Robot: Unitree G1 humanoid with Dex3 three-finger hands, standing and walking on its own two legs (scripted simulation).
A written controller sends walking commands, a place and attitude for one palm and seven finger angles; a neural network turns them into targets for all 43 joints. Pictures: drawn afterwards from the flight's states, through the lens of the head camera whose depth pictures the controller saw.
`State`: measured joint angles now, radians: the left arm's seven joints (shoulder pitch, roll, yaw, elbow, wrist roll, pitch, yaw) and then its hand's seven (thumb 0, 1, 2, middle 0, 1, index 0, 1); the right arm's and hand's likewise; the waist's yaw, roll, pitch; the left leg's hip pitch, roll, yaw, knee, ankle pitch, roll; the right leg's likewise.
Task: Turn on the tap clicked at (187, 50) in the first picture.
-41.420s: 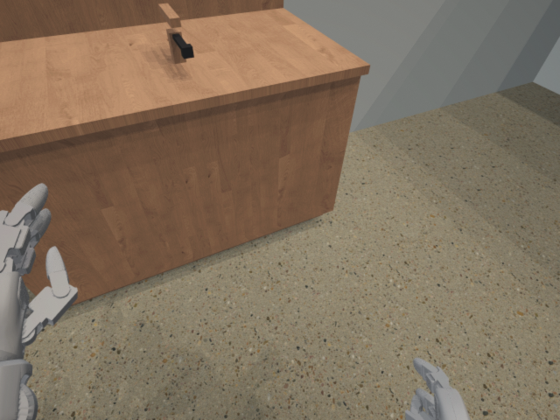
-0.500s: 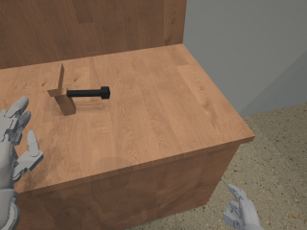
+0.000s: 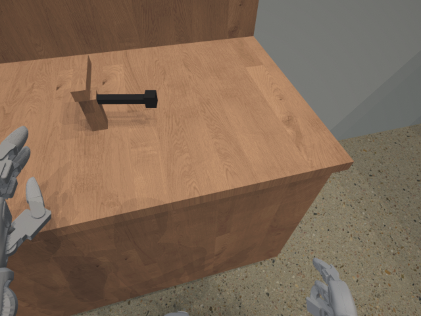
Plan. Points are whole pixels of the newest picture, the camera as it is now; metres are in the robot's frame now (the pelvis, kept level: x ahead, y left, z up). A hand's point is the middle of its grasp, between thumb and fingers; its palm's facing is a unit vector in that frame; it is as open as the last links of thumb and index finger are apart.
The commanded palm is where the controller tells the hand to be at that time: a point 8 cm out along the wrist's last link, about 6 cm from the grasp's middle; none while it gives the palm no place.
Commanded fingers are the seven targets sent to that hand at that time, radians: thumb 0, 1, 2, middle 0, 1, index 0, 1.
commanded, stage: step back with the hand held close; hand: left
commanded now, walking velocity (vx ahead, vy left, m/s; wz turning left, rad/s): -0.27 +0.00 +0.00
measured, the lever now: (150, 99) +0.53 +0.19 +0.11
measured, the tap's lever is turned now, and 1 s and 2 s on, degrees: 77 77 77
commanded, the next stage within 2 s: stop stepping back and stand still in 0.74 s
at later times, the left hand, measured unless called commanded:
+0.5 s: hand (27, 251) +0.16 +0.24 +0.17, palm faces +0.37 -0.84 -0.39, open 7.4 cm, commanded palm +0.11 +0.28 +0.19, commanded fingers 0.00 0.90 0.90 -0.20 -0.30 -0.20 -0.30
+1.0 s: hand out of the picture +0.01 +0.21 +0.18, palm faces +0.42 -0.81 -0.41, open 7.4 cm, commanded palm -0.05 +0.25 +0.19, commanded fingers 0.00 0.90 0.90 -0.20 -0.30 -0.20 -0.30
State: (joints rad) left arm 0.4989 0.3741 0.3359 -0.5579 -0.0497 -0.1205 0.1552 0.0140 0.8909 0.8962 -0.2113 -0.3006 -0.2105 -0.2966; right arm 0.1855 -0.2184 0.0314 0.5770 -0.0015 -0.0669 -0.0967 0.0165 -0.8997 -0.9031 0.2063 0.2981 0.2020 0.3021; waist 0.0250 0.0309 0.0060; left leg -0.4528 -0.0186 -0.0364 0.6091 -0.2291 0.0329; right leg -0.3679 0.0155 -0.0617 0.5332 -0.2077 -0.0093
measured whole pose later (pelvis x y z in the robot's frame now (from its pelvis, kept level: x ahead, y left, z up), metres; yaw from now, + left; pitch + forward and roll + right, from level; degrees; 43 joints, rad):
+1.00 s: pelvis -0.20 -0.03 -0.02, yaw +1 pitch -3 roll -3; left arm 0.48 0.39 0.38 -0.62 -0.05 -0.14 0.15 0.01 0.89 0.90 -0.21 -0.30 -0.21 -0.30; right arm 0.22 -0.20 0.02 0.57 0.02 -0.11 -0.04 0.01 -0.90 -0.90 0.21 0.30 0.20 0.30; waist 0.00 0.04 0.06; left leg -0.53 0.08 -0.01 0.83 -0.35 0.00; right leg -0.32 0.03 -0.06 0.66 -0.30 -0.01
